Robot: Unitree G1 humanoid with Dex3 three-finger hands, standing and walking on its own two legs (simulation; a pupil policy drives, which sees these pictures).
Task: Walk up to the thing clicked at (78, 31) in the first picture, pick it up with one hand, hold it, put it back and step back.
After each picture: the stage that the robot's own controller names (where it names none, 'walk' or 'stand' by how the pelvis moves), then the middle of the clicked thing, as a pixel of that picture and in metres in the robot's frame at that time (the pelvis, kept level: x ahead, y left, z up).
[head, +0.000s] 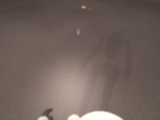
stand; (78, 31) +2.19 +0.42 -0.72
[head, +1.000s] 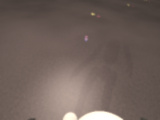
walk; (86, 38) +2.07 +0.16 -0.70
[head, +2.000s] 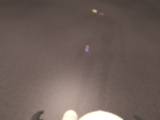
walk; (87, 48) +1.42 +0.04 -0.71
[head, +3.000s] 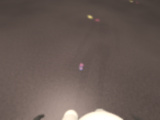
walk; (81, 66) +0.94 +0.11 -0.71
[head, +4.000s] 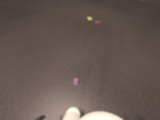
walk; (75, 81) +0.61 +0.18 -0.70
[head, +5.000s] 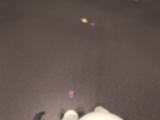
stand; (71, 94) +0.42 +0.19 -0.71
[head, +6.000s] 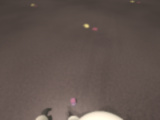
stand; (73, 101) +0.36 +0.22 -0.72
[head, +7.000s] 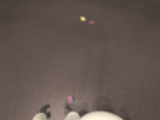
stand; (70, 99) +0.31 +0.22 -0.71
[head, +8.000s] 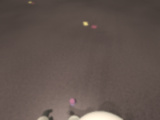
stand; (72, 102) +0.33 +0.23 -0.72
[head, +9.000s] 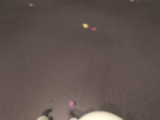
stand; (71, 104) +0.31 +0.24 -0.73
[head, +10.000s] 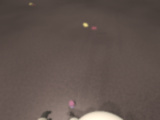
stand; (71, 104) +0.31 +0.24 -0.73
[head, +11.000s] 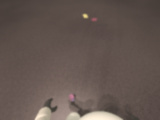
go down; (71, 97) +0.32 +0.23 -0.72
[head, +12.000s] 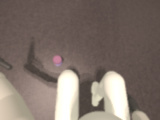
go down; (57, 61) +0.42 +0.23 -0.30
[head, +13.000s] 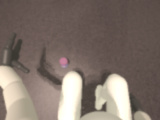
close in; (64, 62) +0.42 +0.22 -0.31
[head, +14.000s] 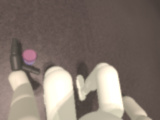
close in; (29, 57) +0.41 +0.26 -0.23
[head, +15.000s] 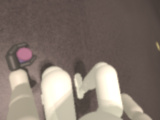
close; (24, 56) +0.40 +0.27 -0.23
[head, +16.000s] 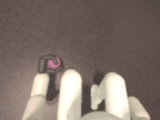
lift; (53, 64) +0.34 +0.26 -0.11
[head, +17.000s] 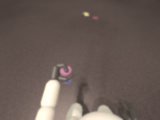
lift; (66, 75) +0.32 +0.17 +0.03
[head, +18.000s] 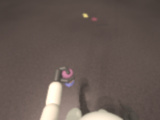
hold; (68, 77) +0.32 +0.17 -0.01
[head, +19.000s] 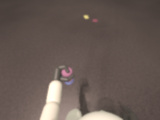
hold; (67, 76) +0.33 +0.17 +0.00
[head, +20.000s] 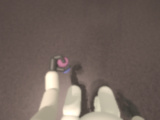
crouch; (64, 65) +0.39 +0.19 -0.07
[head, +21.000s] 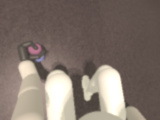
lower; (37, 53) +0.44 +0.25 -0.20
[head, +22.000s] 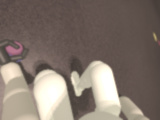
lower; (16, 52) +0.44 +0.27 -0.24
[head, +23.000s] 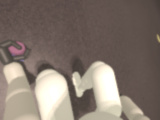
lower; (18, 52) +0.43 +0.28 -0.23
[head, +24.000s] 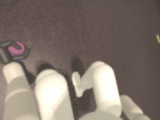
lower; (18, 52) +0.43 +0.28 -0.23
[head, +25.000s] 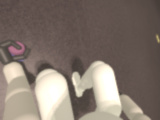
lower; (18, 52) +0.43 +0.28 -0.23
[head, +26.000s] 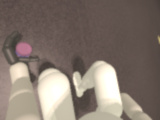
open; (23, 52) +0.42 +0.26 -0.23
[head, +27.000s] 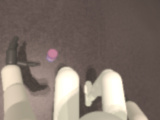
stand; (51, 55) +0.43 +0.24 -0.26
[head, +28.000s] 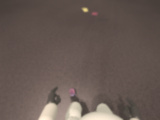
stand; (72, 92) +0.37 +0.19 -0.62
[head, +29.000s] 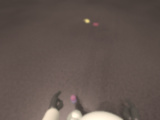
stand; (73, 99) +0.36 +0.19 -0.67
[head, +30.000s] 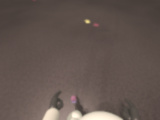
stand; (73, 99) +0.36 +0.19 -0.67
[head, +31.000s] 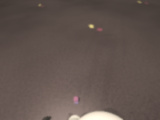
walk; (76, 100) +0.39 +0.20 -0.72
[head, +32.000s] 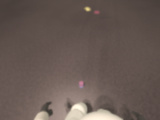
walk; (81, 84) +0.47 +0.13 -0.70
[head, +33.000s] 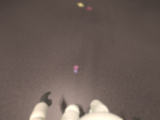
walk; (76, 69) +0.71 +0.16 -0.69
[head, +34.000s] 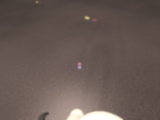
stand; (79, 65) +0.97 +0.27 -0.70
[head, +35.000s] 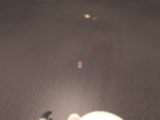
stand; (80, 64) +0.98 +0.22 -0.72
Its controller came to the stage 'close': yes
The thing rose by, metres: 0.71
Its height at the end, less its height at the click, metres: +0.00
